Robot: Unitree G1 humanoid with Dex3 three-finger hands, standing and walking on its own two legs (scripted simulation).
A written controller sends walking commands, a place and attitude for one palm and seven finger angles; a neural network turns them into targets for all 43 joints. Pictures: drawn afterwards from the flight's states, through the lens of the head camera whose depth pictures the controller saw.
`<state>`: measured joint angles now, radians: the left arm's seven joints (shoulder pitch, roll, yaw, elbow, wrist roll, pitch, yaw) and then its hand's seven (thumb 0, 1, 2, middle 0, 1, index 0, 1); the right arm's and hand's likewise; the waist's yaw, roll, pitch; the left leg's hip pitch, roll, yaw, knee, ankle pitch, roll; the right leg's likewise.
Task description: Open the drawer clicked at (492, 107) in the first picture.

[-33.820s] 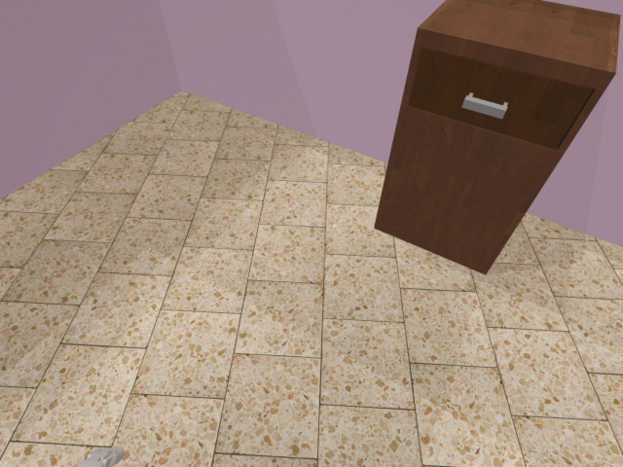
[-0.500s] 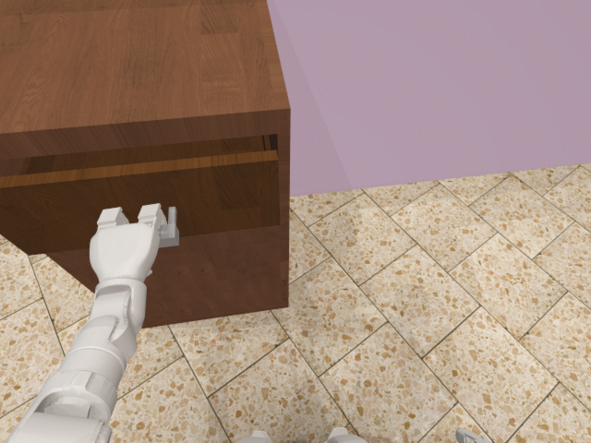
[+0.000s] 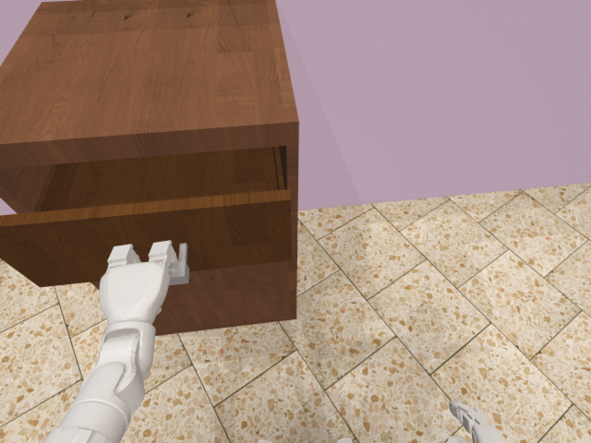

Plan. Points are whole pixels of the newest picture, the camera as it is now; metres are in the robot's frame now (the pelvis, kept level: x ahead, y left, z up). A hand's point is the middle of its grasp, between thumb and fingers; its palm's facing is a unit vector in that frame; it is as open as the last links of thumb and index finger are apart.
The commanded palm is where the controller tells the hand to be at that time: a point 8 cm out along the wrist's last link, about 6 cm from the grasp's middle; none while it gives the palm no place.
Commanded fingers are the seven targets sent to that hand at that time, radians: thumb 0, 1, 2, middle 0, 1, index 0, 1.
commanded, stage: pull the drawer open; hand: left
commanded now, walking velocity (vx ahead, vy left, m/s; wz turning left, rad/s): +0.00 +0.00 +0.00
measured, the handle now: (150, 264) +0.37 +0.25 -0.02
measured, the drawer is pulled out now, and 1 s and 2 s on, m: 0.11 0.24 0.30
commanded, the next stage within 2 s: open the thumb to release the handle in 1.76 s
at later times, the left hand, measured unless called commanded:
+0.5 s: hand (146, 343) +0.26 +0.23 -0.04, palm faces +0.00 -0.07 -1.00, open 5.8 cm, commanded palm +0.22 +0.24 +0.01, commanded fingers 0.00 0.90 0.90 -0.40 -1.35 -0.40 -1.35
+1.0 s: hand (140, 397) +0.19 +0.22 -0.04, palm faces -0.01 -0.07 -1.00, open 5.9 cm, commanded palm +0.15 +0.22 +0.01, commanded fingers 0.00 0.90 0.90 -0.40 -1.35 -0.40 -1.35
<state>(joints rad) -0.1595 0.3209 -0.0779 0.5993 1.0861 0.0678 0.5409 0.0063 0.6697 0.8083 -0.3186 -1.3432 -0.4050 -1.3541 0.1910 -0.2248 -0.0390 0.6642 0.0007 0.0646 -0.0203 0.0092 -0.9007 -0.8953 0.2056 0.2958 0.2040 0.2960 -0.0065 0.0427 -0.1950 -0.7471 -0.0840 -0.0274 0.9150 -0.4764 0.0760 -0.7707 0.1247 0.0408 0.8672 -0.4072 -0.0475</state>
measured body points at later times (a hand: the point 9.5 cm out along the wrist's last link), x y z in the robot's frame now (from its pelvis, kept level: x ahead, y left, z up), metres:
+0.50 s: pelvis +0.00 -0.01 +0.00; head +0.04 -0.01 +0.45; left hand +0.25 +0.23 +0.01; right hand +0.17 -0.25 -0.11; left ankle -0.03 +0.07 -0.69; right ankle +0.00 -0.10 -0.69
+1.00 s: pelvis -0.01 -0.02 +0.00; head +0.02 -0.03 +0.44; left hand +0.18 +0.22 +0.01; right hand +0.20 -0.24 -0.10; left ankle -0.03 +0.07 -0.69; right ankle +0.00 -0.10 -0.69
